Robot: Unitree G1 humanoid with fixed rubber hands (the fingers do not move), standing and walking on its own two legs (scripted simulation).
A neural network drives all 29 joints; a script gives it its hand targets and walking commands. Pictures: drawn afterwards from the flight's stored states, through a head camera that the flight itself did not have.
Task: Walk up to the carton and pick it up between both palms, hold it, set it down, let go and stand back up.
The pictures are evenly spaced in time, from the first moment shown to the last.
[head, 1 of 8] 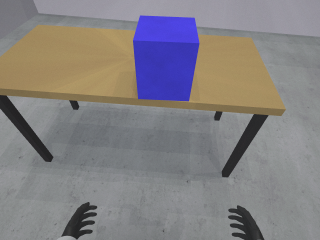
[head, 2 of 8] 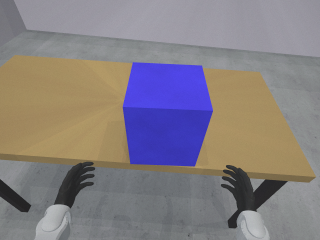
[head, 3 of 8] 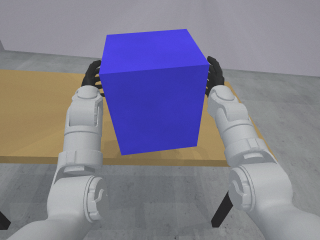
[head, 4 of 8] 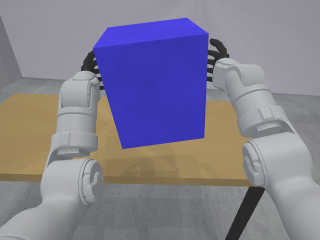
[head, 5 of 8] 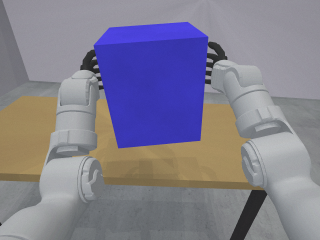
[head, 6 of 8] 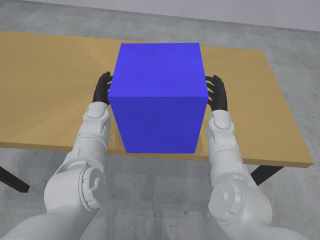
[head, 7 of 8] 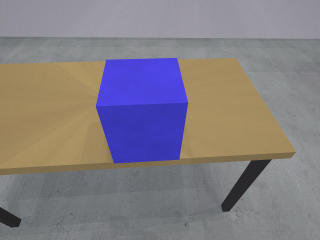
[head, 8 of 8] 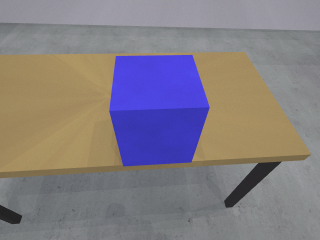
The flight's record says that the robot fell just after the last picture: no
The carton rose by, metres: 0.27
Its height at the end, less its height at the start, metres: +0.00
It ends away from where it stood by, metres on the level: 0.01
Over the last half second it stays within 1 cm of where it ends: yes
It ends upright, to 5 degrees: yes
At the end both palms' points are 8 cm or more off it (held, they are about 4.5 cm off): yes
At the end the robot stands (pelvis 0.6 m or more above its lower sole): yes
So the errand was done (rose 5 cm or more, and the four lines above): yes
